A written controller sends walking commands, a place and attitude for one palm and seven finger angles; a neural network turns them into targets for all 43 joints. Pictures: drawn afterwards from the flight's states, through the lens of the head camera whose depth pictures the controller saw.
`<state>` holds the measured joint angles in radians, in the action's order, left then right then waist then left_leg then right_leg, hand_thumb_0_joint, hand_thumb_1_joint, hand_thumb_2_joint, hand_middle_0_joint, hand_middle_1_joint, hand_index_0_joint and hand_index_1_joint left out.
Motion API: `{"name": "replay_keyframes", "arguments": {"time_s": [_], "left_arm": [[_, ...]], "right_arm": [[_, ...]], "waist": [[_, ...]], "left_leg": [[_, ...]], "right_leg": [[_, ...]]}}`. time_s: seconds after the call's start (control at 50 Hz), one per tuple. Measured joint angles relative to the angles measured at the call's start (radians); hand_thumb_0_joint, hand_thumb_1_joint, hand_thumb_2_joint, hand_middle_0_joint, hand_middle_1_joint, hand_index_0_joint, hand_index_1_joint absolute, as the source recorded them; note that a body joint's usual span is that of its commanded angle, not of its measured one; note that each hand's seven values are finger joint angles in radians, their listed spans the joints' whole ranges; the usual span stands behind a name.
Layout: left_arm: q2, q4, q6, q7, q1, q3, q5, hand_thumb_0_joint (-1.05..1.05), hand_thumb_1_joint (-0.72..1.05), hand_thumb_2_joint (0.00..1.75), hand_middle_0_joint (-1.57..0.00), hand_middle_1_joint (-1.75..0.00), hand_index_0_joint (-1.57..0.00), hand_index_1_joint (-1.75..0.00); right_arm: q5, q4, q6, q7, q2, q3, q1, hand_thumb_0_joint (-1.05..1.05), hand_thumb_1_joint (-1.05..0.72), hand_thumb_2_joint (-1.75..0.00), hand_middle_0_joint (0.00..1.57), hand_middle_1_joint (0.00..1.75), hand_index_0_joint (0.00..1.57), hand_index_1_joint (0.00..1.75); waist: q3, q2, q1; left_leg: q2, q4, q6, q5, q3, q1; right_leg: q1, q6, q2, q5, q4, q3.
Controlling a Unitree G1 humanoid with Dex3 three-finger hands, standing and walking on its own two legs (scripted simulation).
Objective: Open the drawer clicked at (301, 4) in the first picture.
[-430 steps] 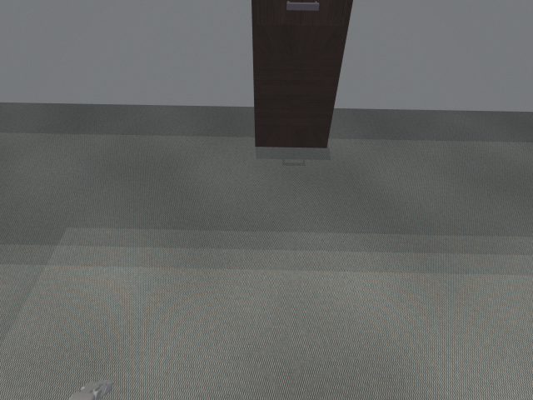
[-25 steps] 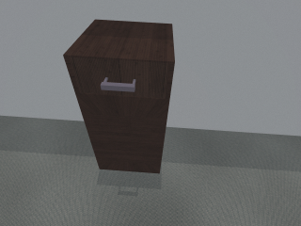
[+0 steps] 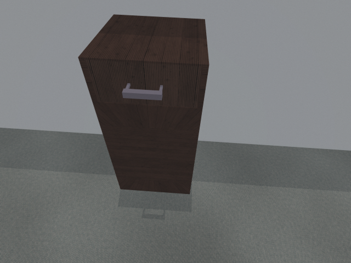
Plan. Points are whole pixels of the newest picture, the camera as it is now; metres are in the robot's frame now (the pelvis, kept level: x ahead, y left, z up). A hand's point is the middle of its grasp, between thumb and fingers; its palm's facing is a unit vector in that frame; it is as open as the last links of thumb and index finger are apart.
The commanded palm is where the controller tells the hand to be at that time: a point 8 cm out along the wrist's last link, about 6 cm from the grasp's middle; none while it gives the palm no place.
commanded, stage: shuffle to correct the standing spot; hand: left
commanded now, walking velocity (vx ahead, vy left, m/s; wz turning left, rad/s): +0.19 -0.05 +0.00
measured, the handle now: (143, 90) +0.67 +0.15 +0.03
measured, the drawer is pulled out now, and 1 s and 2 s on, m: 0.00 0.00 0.00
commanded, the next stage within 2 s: come to a stop and stand still in 0.54 s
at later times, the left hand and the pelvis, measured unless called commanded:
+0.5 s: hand out of the picture +0.08 +0.17 -0.17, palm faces +0.03 -0.99 -0.16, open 7.3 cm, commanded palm none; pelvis +0.08 +0.00 +0.00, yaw -1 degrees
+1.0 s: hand (129, 251) +0.20 +0.14 -0.17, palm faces +0.09 -0.97 -0.22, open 7.2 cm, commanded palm none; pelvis +0.15 -0.04 +0.00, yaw +2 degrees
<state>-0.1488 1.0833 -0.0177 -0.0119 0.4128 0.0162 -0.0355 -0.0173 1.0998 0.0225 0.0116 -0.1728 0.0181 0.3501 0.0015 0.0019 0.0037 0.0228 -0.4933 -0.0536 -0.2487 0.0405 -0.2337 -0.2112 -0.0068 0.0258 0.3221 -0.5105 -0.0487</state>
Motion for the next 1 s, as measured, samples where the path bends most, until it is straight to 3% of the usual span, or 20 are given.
{"name": "replay_keyframes", "arguments": {"time_s": [0.1, 0.2, 0.26, 0.32, 0.36, 0.44, 0.54, 0.66, 0.68, 0.74, 0.8, 1.0], "left_arm": [[0.016, 0.011, 0.019, -0.002, 0.041, 0.01, 0.004, 0.0, 0.91, 0.9, -0.2, -0.3, -0.2, -0.3], [0.03, 0.025, 0.042, -0.015, 0.077, 0.02, 0.006, 0.0, 0.91, 0.9, -0.2, -0.3, -0.2, -0.3], [0.034, 0.036, 0.037, -0.014, 0.085, 0.02, 0.003, 0.0, 0.91, 0.9, -0.2, -0.3, -0.2, -0.3], [0.042, 0.045, 0.022, -0.005, 0.078, 0.016, 0.007, 0.0, 0.91, 0.9, -0.2, -0.3, -0.2, -0.3], [0.046, 0.044, 0.004, 0.003, 0.059, 0.018, 0.002, 0.0, 0.91, 0.9, -0.2, -0.3, -0.2, -0.3], [0.037, 0.015, 0.006, 0.015, -0.014, 0.027, -0.006, 0.01, 0.91, 0.9, -0.2, -0.3, -0.2, -0.3], [-0.004, -0.032, 0.01, 0.007, -0.099, 0.043, -0.005, 0.03, 0.94, 0.9, -0.2, -0.3, -0.2, -0.3], [-0.027, -0.068, 0.024, 0.016, -0.16, 0.052, 0.004, 0.02, 0.94, 0.9, -0.2, -0.3, -0.2, -0.3], [-0.031, -0.075, 0.035, 0.016, -0.162, 0.051, 0.004, 0.02, 0.93, 0.9, -0.2, -0.3, -0.2, -0.3], [-0.003, -0.076, 0.057, 0.0, -0.181, 0.039, 0.007, 0.01, 0.93, 0.9, -0.2, -0.3, -0.2, -0.3], [0.017, -0.074, 0.059, -0.026, -0.182, 0.038, 0.014, 0.0, 0.94, 0.9, -0.2, -0.3, -0.2, -0.3], [0.002, -0.079, 0.006, -0.033, -0.196, 0.036, 0.005, 0.0, 0.94, 0.9, -0.2, -0.3, -0.2, -0.3]], "right_arm": [[0.002, 0.006, -0.006, 0.002, 0.001, 0.007, 0.022, 0.0, -0.91, -0.9, 0.2, 0.3, 0.2, 0.3], [0.004, 0.004, -0.011, -0.011, 0.009, 0.014, 0.012, 0.0, -0.91, -0.9, 0.2, 0.3, 0.19, 0.3], [0.006, -0.018, -0.031, -0.014, 0.018, 0.015, -0.011, 0.0, -0.91, -0.9, 0.2, 0.3, 0.19, 0.3], [0.002, -0.041, -0.067, -0.004, 0.025, 0.016, -0.029, 0.0, -0.91, -0.9, 0.2, 0.3, 0.19, 0.3], [-0.001, -0.045, -0.074, 0.005, 0.032, 0.018, -0.034, 0.0, -0.92, -0.9, 0.2, 0.3, 0.19, 0.3], [-0.002, -0.037, -0.085, 0.012, 0.046, 0.013, -0.009, 0.0, -0.92, -0.9, 0.2, 0.3, 0.2, 0.3], [-0.006, -0.002, -0.082, 0.008, 0.067, 0.01, 0.034, 0.0, -0.91, -0.9, 0.2, 0.3, 0.2, 0.3], [-0.011, 0.03, -0.063, 0.002, 0.065, 0.025, 0.072, 0.0, -0.91, -0.9, 0.2, 0.3, 0.2, 0.3], [-0.009, 0.034, -0.059, 0.0, 0.064, 0.026, 0.083, 0.0, -0.91, -0.9, 0.2, 0.3, 0.2, 0.3], [0.0, 0.047, -0.032, -0.001, 0.042, 0.026, 0.074, 0.0, -0.91, -0.9, 0.2, 0.3, 0.2, 0.3], [0.005, 0.045, -0.013, 0.006, 0.026, 0.026, 0.041, 0.0, -0.91, -0.9, 0.2, 0.3, 0.19, 0.3], [0.009, -0.065, 0.014, 0.005, 0.007, 0.039, -0.137, 0.0, -0.91, -0.9, 0.2, 0.3, 0.19, 0.3]], "waist": [[0.0, 0.012, -0.005], [-0.013, 0.009, -0.019], [-0.015, -0.008, -0.015], [-0.015, -0.015, -0.007], [-0.018, -0.025, -0.007], [-0.022, -0.023, 0.012], [-0.008, -0.016, 0.023], [0.02, 0.008, 0.049], [0.019, 0.005, 0.048], [0.037, 0.043, 0.042], [0.038, 0.048, 0.03], [0.068, 0.005, -0.012]], "left_leg": [[-0.013, -0.081, 0.007, -0.094, -0.009, -0.025], [-0.046, -0.3, 0.003, -0.19, 0.02, -0.117], [-0.062, -0.2, 0.01, -0.13, 0.052, -0.101], [-0.062, -0.131, 0.01, -0.022, 0.075, -0.08], [-0.056, -0.128, -0.001, -0.038, 0.108, -0.059], [-0.041, -0.014, 0.0, -0.013, 0.126, 0.01], [-0.039, 0.094, 0.016, 0.019, 0.124, 0.081], [-0.065, 0.041, 0.057, -0.048, 0.113, 0.098], [-0.069, -0.003, 0.063, -0.079, 0.11, 0.087], [-0.089, -0.258, 0.043, -0.229, 0.053, -0.01], [-0.082, -0.405, 0.053, -0.227, 0.037, -0.097], [-0.048, -0.278, 0.09, -0.151, 0.038, -0.151]], "right_leg": [[0.008, -0.008, -0.012, -0.054, 0.0, -0.01], [0.049, -0.013, -0.019, -0.024, 0.019, -0.037], [0.064, -0.003, -0.009, -0.001, 0.004, -0.039], [0.016, -0.002, 0.003, 0.088, -0.133, -0.027], [-0.068, -0.013, 0.012, 0.127, -0.309, -0.006], [-0.216, -0.008, 0.041, 0.031, -0.492, -0.011], [-0.261, 0.017, 0.074, -0.059, -0.334, -0.025], [-0.167, 0.017, 0.062, -0.097, -0.077, -0.048], [-0.134, 0.01, 0.058, -0.112, -0.028, -0.049], [-0.119, -0.022, 0.03, -0.101, -0.07, -0.083], [-0.07, -0.032, 0.019, -0.094, -0.027, -0.105], [-0.057, -0.024, 0.024, -0.104, -0.003, -0.108]]}}
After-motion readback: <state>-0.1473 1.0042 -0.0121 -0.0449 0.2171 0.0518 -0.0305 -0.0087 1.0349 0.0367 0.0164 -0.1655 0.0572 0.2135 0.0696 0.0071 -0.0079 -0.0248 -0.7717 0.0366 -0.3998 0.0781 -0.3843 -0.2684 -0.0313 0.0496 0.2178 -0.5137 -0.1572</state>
